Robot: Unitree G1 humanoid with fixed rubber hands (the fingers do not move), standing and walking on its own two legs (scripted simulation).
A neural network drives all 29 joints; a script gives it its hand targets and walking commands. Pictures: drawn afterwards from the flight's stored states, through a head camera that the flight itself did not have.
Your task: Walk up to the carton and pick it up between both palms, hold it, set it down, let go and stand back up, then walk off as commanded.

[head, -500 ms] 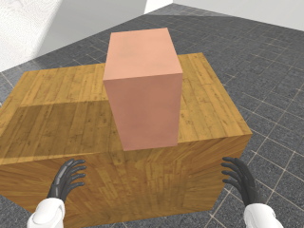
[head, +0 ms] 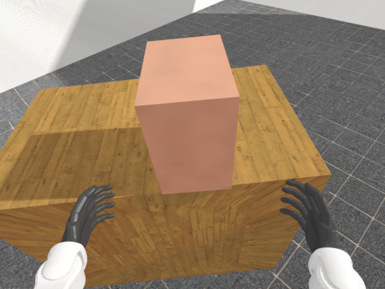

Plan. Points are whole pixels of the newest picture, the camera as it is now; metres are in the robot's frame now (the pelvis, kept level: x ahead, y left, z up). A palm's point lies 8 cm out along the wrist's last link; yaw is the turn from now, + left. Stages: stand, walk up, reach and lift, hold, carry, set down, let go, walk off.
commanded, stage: reach and lift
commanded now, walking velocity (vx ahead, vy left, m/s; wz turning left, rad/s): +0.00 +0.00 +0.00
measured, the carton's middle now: (190, 116) +0.48 +0.05 +0.12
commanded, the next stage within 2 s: none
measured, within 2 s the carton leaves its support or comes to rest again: neither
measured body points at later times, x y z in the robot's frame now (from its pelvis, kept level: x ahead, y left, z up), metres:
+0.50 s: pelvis +0.01 +0.00 +0.00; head +0.01 -0.01 +0.45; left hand +0.31 +0.22 +0.16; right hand +0.31 -0.15 +0.13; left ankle +0.01 +0.12 -0.75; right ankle +0.04 -0.10 -0.75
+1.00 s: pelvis +0.01 +0.00 +0.00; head +0.02 +0.00 +0.45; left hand +0.38 +0.21 +0.20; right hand +0.39 -0.14 +0.17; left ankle +0.01 +0.12 -0.75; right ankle +0.04 -0.10 -0.75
